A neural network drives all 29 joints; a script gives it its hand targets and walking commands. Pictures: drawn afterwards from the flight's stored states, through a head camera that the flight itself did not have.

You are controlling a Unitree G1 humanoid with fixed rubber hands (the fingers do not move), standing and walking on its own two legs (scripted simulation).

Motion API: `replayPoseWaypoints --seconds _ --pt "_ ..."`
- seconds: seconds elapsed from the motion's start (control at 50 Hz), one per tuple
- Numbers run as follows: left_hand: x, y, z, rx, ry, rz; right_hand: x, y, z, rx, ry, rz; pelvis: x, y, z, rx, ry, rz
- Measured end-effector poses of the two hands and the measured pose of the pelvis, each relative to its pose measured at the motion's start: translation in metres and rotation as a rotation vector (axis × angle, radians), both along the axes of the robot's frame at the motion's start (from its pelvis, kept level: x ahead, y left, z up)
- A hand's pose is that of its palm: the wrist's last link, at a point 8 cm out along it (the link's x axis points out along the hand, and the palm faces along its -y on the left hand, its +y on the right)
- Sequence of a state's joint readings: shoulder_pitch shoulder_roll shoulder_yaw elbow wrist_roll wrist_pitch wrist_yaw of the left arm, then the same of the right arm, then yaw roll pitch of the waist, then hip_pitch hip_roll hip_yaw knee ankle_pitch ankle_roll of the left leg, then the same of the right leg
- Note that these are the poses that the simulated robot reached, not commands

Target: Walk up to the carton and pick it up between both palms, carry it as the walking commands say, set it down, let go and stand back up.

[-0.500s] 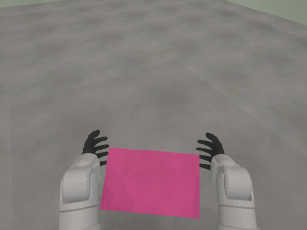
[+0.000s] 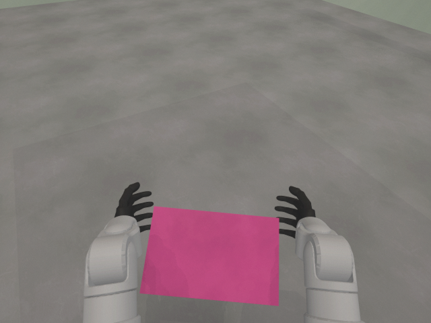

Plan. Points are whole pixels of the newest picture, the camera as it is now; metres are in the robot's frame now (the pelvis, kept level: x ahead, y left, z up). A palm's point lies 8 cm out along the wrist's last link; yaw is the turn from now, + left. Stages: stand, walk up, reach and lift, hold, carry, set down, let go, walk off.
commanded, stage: carry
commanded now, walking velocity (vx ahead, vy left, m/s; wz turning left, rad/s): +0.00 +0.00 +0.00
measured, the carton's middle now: (212, 253) +0.27 +0.01 -0.03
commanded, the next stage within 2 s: none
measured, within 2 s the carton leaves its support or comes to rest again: neither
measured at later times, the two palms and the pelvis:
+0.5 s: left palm (99, 231) +0.26 +0.20 +0.09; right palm (283, 227) +0.26 -0.12 +0.08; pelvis -0.01 +0.03 +0.00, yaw +1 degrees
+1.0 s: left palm (151, 170) +0.39 +0.13 +0.09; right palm (304, 177) +0.37 -0.18 +0.09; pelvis +0.10 -0.01 +0.00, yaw -1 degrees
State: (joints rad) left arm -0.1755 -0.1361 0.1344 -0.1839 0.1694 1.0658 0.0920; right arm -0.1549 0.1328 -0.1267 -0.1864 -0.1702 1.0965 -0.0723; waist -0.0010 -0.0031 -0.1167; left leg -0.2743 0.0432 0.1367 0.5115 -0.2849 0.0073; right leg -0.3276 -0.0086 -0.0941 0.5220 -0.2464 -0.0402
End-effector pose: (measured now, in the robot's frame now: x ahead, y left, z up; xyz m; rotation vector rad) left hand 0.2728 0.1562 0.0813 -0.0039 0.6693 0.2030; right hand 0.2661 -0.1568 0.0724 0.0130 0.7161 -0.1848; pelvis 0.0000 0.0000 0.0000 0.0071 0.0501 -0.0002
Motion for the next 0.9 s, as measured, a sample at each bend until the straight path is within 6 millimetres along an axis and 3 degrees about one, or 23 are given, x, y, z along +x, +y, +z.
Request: replayPoseWaypoints --seconds 0.24,0.5,0.62,0.76,0.9 --pt "-0.009 0.004 0.015 0.0 -0.025 0.008 -0.007 0.005 0.013 0.021 -0.026 -0.014 -0.002 0.005 -0.001 0.004 0.004 0.012" --pt "-0.017 0.039 0.007 -0.01 0.032 0.053 -0.007 0.041 0.009 0.0 0.028 -0.008 -0.01 0.034 -0.004 0.006 0.002 0.016" --pt "-0.016 0.046 0.009 -0.013 0.036 0.06 -0.005 0.048 0.012 -0.003 0.032 -0.01 -0.01 0.041 -0.001 0.001 -0.002 0.006" --pt "0.015 0.03 0.021 0.007 0.071 0.017 0.01 0.034 0.02 -0.003 0.064 -0.058 0.014 0.037 0.014 -0.036 0.033 -0.02" --pt "0.072 -0.006 0.021 0.001 0.04 -0.025 0.056 -0.002 0.023 -0.003 0.031 -0.11 0.06 0.011 0.01 -0.02 0.047 -0.033"
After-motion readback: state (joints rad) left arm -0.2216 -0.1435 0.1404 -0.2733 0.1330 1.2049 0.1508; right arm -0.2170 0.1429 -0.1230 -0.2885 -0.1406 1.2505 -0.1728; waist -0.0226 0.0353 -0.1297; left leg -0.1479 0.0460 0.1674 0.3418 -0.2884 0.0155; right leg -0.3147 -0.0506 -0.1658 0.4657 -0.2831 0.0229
